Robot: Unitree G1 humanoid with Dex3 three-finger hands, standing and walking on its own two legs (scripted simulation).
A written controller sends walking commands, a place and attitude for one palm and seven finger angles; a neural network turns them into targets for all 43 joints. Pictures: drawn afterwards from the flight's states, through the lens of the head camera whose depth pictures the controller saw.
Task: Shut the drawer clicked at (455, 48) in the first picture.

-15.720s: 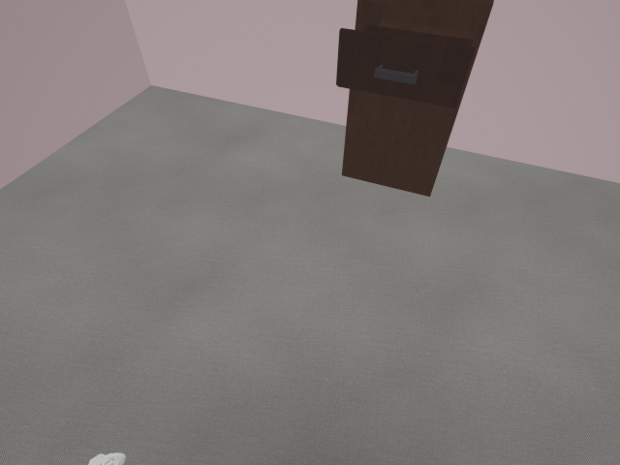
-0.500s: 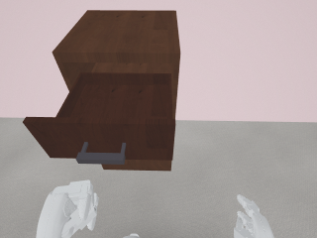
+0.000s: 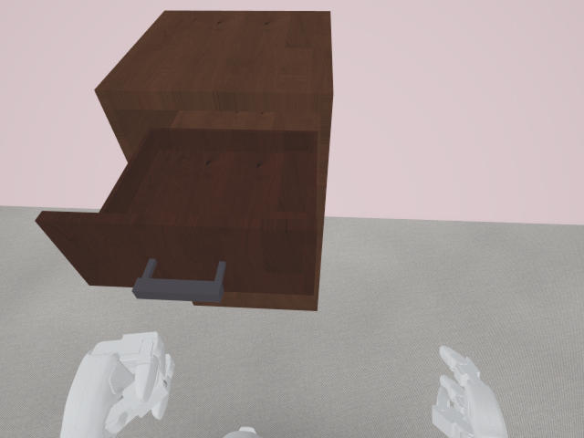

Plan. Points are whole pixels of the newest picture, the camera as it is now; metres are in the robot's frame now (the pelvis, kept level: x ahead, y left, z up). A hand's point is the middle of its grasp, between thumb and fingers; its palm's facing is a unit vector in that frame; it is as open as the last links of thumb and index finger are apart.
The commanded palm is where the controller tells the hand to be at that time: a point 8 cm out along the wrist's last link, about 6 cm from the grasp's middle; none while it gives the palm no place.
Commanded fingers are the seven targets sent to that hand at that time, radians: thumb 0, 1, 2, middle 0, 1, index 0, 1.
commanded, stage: bring the fist close to the handle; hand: left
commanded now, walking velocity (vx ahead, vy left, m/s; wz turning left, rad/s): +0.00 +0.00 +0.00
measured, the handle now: (182, 278) +0.35 +0.20 +0.01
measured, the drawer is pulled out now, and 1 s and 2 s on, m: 0.30 0.30 0.25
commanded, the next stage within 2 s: push the drawer shut in 1.12 s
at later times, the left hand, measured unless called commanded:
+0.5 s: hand (181, 358) +0.22 +0.16 +0.03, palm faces -0.03 -1.00 -0.02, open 3.2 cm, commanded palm +0.20 +0.21 +0.03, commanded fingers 0.00 0.90 0.90 -1.40 -1.60 -1.40 -1.60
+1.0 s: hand (188, 348) +0.24 +0.16 +0.01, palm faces -0.04 -1.00 -0.01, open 3.2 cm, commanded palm +0.23 +0.22 +0.01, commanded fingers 0.00 0.90 0.90 -1.40 -1.60 -1.40 -1.60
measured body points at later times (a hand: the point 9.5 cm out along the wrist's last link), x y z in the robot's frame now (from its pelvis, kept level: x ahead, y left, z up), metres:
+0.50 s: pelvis -0.01 +0.02 -0.03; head +0.04 +0.02 +0.42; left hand +0.21 +0.21 +0.03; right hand +0.16 -0.22 -0.10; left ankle +0.06 +0.13 -0.68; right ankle -0.05 -0.08 -0.68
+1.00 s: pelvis -0.02 +0.03 -0.04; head +0.05 +0.03 +0.41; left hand +0.24 +0.21 +0.01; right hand +0.14 -0.22 -0.12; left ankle +0.06 +0.13 -0.68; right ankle -0.05 -0.08 -0.68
